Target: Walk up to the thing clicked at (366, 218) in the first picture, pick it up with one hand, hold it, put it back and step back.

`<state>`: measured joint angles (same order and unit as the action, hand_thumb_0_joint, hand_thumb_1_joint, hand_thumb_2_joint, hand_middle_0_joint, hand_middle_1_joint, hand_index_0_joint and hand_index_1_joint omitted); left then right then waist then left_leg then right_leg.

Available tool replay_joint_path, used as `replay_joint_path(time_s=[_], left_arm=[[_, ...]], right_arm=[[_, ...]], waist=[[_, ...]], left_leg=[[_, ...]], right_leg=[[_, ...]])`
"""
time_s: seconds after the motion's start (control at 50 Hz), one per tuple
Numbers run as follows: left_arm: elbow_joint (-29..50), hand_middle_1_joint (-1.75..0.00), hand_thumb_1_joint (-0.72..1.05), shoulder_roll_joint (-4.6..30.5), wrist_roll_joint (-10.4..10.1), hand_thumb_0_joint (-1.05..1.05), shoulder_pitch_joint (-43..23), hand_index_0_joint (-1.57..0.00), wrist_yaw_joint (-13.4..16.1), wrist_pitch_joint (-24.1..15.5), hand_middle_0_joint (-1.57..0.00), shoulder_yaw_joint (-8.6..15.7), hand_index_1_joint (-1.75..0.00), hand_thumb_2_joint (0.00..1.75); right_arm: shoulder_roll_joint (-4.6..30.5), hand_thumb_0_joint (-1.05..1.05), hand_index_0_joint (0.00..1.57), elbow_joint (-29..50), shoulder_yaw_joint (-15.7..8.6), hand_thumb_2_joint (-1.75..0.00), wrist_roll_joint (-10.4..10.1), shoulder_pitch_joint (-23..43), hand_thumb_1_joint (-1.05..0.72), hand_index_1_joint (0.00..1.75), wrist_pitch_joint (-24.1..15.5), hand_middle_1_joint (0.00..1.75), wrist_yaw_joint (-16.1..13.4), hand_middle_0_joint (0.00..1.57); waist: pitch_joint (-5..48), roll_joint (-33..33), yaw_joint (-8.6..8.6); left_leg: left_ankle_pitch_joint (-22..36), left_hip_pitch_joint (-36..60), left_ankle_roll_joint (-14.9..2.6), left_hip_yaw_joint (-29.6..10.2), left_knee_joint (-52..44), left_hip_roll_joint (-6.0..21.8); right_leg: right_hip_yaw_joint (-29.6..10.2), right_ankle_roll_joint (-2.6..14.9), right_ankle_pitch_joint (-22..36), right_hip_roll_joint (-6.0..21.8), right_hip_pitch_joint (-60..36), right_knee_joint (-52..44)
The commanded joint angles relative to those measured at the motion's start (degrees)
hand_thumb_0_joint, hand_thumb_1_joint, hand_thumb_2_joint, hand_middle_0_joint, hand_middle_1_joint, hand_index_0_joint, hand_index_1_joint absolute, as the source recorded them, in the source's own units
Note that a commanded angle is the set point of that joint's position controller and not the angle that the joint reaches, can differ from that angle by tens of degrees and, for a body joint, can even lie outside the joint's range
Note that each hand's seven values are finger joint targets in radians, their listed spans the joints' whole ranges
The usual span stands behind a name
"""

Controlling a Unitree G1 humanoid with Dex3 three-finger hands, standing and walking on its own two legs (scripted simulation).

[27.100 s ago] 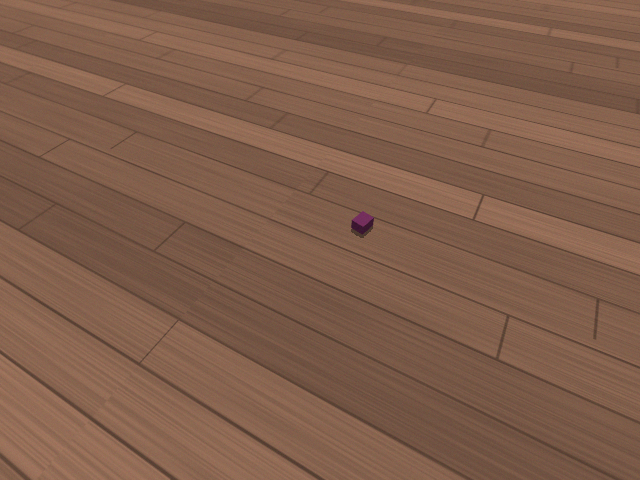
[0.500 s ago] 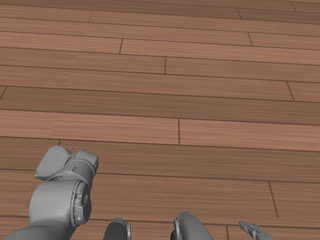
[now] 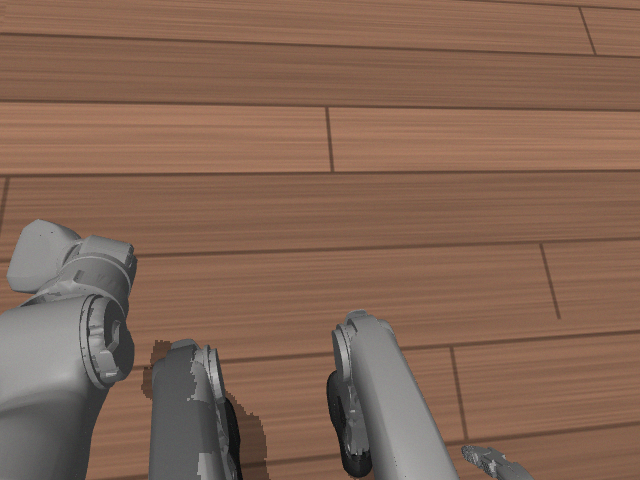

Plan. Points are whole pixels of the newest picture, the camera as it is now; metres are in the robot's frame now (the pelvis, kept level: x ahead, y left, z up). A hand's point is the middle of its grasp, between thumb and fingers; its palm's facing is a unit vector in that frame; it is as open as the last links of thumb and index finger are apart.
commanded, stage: crouch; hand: left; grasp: from above
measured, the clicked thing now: (85, 273) +0.42 +0.27 -0.17
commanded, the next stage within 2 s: lower in 0.84 s
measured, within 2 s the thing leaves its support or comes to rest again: neither
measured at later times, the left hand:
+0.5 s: hand (113, 276) +0.43 +0.26 -0.25, palm faces -0.07 -0.45 -0.89, open 9.0 cm
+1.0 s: hand (115, 277) +0.45 +0.27 -0.30, palm faces -0.07 -0.44 -0.89, open 9.0 cm
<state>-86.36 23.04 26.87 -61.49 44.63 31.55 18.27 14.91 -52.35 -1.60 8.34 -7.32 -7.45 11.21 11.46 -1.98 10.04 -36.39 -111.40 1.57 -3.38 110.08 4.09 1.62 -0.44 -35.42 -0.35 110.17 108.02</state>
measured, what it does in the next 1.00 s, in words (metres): lowers itself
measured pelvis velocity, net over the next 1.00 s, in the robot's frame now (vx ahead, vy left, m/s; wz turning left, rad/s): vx -0.01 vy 0.00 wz -0.06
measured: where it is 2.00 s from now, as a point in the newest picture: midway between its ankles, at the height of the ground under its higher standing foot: (291, 455)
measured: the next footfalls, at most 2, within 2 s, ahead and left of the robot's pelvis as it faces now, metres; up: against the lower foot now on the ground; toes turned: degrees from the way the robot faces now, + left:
none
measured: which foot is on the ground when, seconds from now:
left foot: down 0.00-1.00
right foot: down 0.00-1.00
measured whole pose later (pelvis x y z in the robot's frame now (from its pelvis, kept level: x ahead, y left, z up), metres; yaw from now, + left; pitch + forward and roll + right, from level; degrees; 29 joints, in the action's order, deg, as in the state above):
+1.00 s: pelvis -0.01 +0.00 -0.14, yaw -3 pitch +33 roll -6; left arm -96.4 38.4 34.0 -70.3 43.1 27.9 27.4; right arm 18.6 -53.2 1.4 11.2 -7.2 -11.6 21.2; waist -2.0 -2.0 14.9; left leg -38.4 -132.0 1.7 -8.6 136.7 2.7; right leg 4.3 -1.2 -36.6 -0.7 129.1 132.2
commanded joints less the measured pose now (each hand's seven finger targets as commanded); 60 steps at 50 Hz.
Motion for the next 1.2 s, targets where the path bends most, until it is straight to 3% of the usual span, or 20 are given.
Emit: replay_joint_path(time_s=[0.0, 0.08, 0.16, 0.26, 0.3, 0.34, 0.38, 0.44, 0.58, 0.7, 0.72, 0.76, 0.82, 0.84, 0.88, 0.94, 0.96, 1.04, 1.1, 1.18], left_arm=[[7.6, -0.36, 0.63, 11.7, 2.7, 0.00, -25.9, -1.07, 2.4, -0.7, -1.11, -1.4, -0.40, 0.57], [5.3, -0.34, 0.68, 14.8, 3.6, 0.00, -25.3, -1.10, 2.0, -1.1, -1.14, 0.5, -0.38, 0.56], [3.6, -0.35, 0.73, 15.1, 4.4, 0.00, -25.9, -1.14, 0.9, -1.4, -1.17, 0.5, -0.38, 0.57], [0.5, -0.34, 0.77, 16.4, 6.1, 0.00, -24.9, -1.18, 0.1, -1.7, -1.20, 1.0, -0.37, 0.55], [0.1, -0.36, 0.78, 17.2, 6.6, 0.00, -27.1, -1.18, 0.1, -2.0, -1.20, 1.1, -0.39, 0.54], [-0.9, -0.33, 0.81, 17.4, 6.3, 0.00, -25.3, -1.20, 0.4, -2.2, -1.23, 2.1, -0.37, 0.55], [-1.5, -0.36, 0.81, 18.4, 5.9, 0.00, -26.1, -1.20, 0.7, -2.6, -1.22, 2.8, -0.39, 0.54], [-2.2, -0.36, 0.85, 20.0, 6.7, 0.00, -28.1, -1.22, 0.5, -2.8, -1.24, 3.6, -0.39, 0.55], [-2.5, -0.37, 0.83, 25.4, 8.7, 0.00, -28.6, -1.21, 0.9, -3.1, -1.23, 5.4, -0.40, 0.56], [-2.4, -0.36, 0.81, 26.6, 8.6, 0.00, -27.4, -1.19, 1.3, -3.3, -1.22, 6.9, -0.40, 0.59], [-2.6, -0.38, 0.82, 27.1, 8.6, 0.00, -29.0, -1.19, 1.3, -3.2, -1.22, 6.5, -0.41, 0.56], [-3.1, -0.36, 0.81, 27.8, 8.4, 0.00, -26.6, -1.19, 1.3, -3.2, -1.22, 7.6, -0.40, 0.57], [-3.6, -0.40, 0.82, 27.2, 8.8, 0.00, -27.6, -1.19, 1.0, -3.2, -1.22, 6.6, -0.43, 0.60], [-3.8, -0.39, 0.83, 28.2, 8.7, 0.00, -27.3, -1.20, 0.9, -3.3, -1.23, 6.8, -0.42, 0.60], [-3.3, -0.42, 0.86, 28.9, 9.1, 0.00, -28.2, -1.22, 0.7, -3.7, -1.24, 6.7, -0.45, 0.61], [-3.2, -0.37, 0.85, 29.0, 9.2, 0.00, -26.1, -1.21, 0.7, -3.8, -1.25, 7.2, -0.42, 0.63], [-3.3, -0.38, 0.82, 29.1, 9.5, 0.00, -27.8, -1.19, 0.8, -3.7, -1.22, 6.7, -0.42, 0.61], [-5.5, -0.39, 0.82, 27.9, 8.7, 0.00, -28.5, -1.19, 1.2, -4.3, -1.22, 6.0, -0.43, 0.61], [-6.8, -0.40, 0.80, 30.5, 8.6, 0.00, -26.9, -1.17, 2.2, -4.7, -1.20, 7.7, -0.44, 0.63], [-7.1, -0.39, 0.83, 30.9, 8.8, 0.00, -29.1, -1.19, 2.9, -5.0, -1.21, 6.9, -0.42, 0.59]], right_arm=[[13.9, 0.00, 0.20, 1.6, -3.3, -0.90, -0.6, -9.4, -0.90, 0.30, -1.0, 0.30, 0.4, 0.20], [14.2, 0.00, 0.20, 1.4, -3.0, -0.90, -0.5, -9.9, -0.90, 0.30, -0.8, 0.30, 1.4, 0.20], [14.1, 0.00, 0.20, 1.5, -2.6, -0.90, -0.2, -10.4, -0.90, 0.30, -1.0, 0.30, 2.7, 0.20], [14.8, 0.00, 0.20, 1.1, -2.8, -0.90, -0.2, -11.3, -0.90, 0.30, -1.5, 0.30, 3.7, 0.20], [14.6, 0.00, 0.20, 1.1, -2.6, -0.90, 0.2, -11.5, -0.90, 0.30, -1.7, 0.30, 4.0, 0.20], [15.2, 0.00, 0.20, 0.8, -3.3, -0.90, 0.0, -12.4, -0.90, 0.30, -2.0, 0.30, 4.4, 0.20], [15.3, 0.00, 0.20, 0.8, -3.1, -0.90, 0.3, -12.7, -0.90, 0.30, -2.1, 0.30, 4.9, 0.20], [15.1, 0.00, 0.20, 0.7, -2.4, -0.90, 0.6, -13.3, -0.90, 0.30, -2.7, 0.30, 5.8, 0.20], [16.3, 0.00, 0.20, -1.1, -2.0, -0.90, 1.6, -13.0, -0.91, 0.30, -3.3, 0.30, 6.8, 0.20], [16.6, 0.00, 0.20, -1.6, -1.5, -0.90, 1.6, -14.1, -0.91, 0.30, -3.7, 0.30, 7.9, 0.20], [17.0, 0.00, 0.20, -2.1, -1.4, -0.90, 2.2, -13.5, -0.91, 0.30, -3.9, 0.30, 8.1, 0.20], [17.5, 0.00, 0.20, -2.0, -1.5, -0.90, 1.7, -14.2, -0.91, 0.30, -4.0, 0.30, 8.4, 0.20], [17.3, 0.00, 0.20, -1.9, -0.6, -0.90, 2.2, -14.3, -0.91, 0.30, -4.2, 0.30, 9.1, 0.20], [18.0, 0.00, 0.20, -2.0, -0.7, -0.90, 2.1, -13.7, -0.91, 0.30, -4.2, 0.30, 9.2, 0.20], [17.8, 0.00, 0.20, -2.1, -0.4, -0.90, 2.6, -14.1, -0.91, 0.30, -4.3, 0.30, 9.5, 0.20], [18.3, 0.00, 0.20, -2.6, -0.3, -0.90, 2.4, -14.4, -0.90, 0.30, -4.4, 0.30, 10.0, 0.20], [18.3, 0.00, 0.20, -2.0, 0.1, -0.90, 2.9, -14.0, -0.91, 0.30, -4.6, 0.30, 10.2, 0.20], [18.9, 0.00, 0.20, -2.2, 0.8, -0.90, 3.3, -13.8, -0.90, 0.30, -4.9, 0.30, 10.8, 0.20], [19.7, 0.00, 0.20, -2.5, 1.3, -0.90, 3.4, -14.4, -0.90, 0.30, -5.3, 0.30, 11.2, 0.20], [19.9, 0.00, 0.20, -1.7, 2.8, -0.90, 4.3, -13.6, -0.90, 0.30, -5.7, 0.30, 12.1, 0.20]], waist=[[40.4, -9.0, 1.65], [40.0, -8.8, 1.87], [37.6, -8.7, 3.12], [36.3, -9.5, 2.86], [34.9, -8.8, 4.16], [35.0, -8.1, 3.53], [34.6, -8.3, 3.81], [33.8, -8.8, 4.87], [33.0, -10.7, 5.32], [32.4, -10.6, 5.67], [30.8, -10.7, 6.73], [31.0, -11.8, 5.67], [29.2, -11.6, 7.24], [29.3, -11.9, 6.72], [28.2, -12.2, 7.64], [28.7, -13.8, 6.34], [27.8, -13.4, 7.62], [24.2, -12.4, 9.26], [24.7, -13.2, 8.36], [23.0, -14.1, 10.19]], left_leg=[[7.4, 26.7, 0.56, 2.2, -7.3, -2.3], [7.3, 23.6, 0.15, 2.5, -3.8, -2.4], [6.1, 19.8, -0.22, 2.4, -0.6, -2.6], [6.4, 16.0, -0.35, 2.4, 2.2, -2.5], [6.1, 12.8, -0.86, 2.8, 4.3, -2.7], [6.3, 11.5, -0.95, 3.1, 5.3, -2.7], [6.2, 10.5, -0.97, 3.3, 6.3, -2.7], [6.3, 10.0, -1.05, 3.0, 8.0, -2.4], [6.3, 8.0, -1.46, 3.0, 11.4, -2.3], [6.6, 6.3, -1.48, 2.2, 12.6, -2.1], [6.0, 5.8, -1.57, 2.0, 12.9, -2.1], [6.4, 6.6, -1.34, 1.5, 12.5, -2.0], [6.5, 5.8, -1.34, 1.1, 13.7, -1.9], [5.9, 5.0, -1.48, 1.2, 13.8, -1.9], [6.0, 4.4, -1.62, 1.3, 14.2, -2.0], [6.7, 5.9, -1.17, 0.6, 13.6, -1.8], [6.4, 5.9, -1.30, 0.3, 14.1, -1.8], [4.9, 4.4, -1.48, -0.5, 14.7, -1.7], [5.1, 4.5, -1.51, -0.7, 14.3, -1.7], [5.0, 6.0, -1.36, -1.2, 15.3, -1.5]], right_leg=[[2.8, 1.38, 8.0, -1.1, -14.1, -10.8], [3.0, 1.20, 8.4, -0.8, -11.5, -7.6], [3.5, 1.13, 7.5, -0.8, -8.7, -4.5], [3.9, 1.11, 8.1, -1.1, -7.0, -1.0], [3.7, 0.91, 7.9, -1.2, -6.6, 0.1], [3.7, 0.69, 8.0, -1.5, -6.5, 0.7], [3.7, 0.62, 7.7, -1.6, -7.1, 1.3], [4.3, 0.60, 8.2, -1.4, -5.8, 3.1], [5.6, 0.00, 9.0, -1.0, -6.7, 6.2], [6.6, -0.29, 9.3, -1.3, -6.7, 7.2], [7.1, -0.34, 9.1, -1.2, -6.4, 8.0], [7.2, -0.16, 9.3, -1.4, -5.8, 8.1], [7.9, -0.18, 9.6, -1.3, -4.8, 9.2], [7.8, -0.13, 9.1, -1.5, -5.0, 9.1], [7.8, -0.16, 9.2, -1.5, -5.4, 9.4], [8.3, 0.17, 9.6, -1.4, -4.7, 10.1], [8.7, 0.06, 9.7, -1.3, -4.1, 10.5], [9.1, 0.21, 8.4, -1.6, -2.1, 10.4], [9.2, 0.23, 8.5, -1.6, -4.1, 10.3], [9.9, 0.34, 8.9, -1.7, -2.8, 10.9]])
